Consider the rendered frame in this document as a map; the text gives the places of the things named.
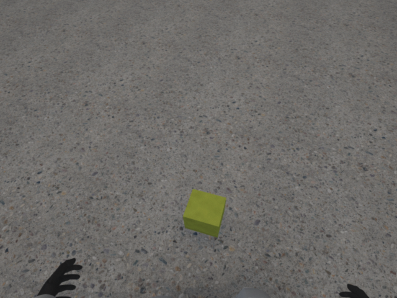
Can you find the robot left hand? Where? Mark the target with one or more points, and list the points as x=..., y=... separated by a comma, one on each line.
x=52, y=285

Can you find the robot right hand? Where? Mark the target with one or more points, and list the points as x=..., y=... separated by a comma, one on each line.
x=355, y=292

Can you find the carton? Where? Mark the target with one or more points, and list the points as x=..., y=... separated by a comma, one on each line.
x=204, y=212

